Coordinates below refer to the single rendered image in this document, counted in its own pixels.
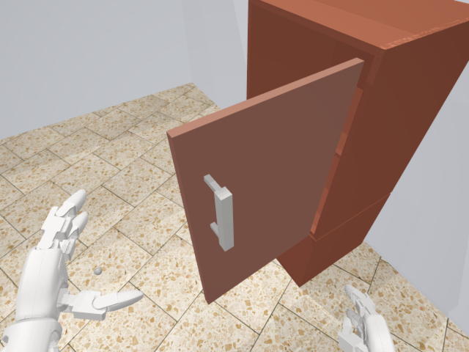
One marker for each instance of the right robot hand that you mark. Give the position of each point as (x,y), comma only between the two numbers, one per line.
(372,329)

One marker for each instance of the left robot hand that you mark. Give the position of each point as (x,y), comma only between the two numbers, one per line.
(40,293)

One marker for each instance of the left robot forearm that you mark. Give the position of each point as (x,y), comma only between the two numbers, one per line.
(32,335)

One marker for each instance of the handle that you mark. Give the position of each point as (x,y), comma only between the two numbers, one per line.
(224,213)

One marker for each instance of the cupboard door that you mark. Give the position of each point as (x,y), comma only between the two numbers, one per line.
(273,152)

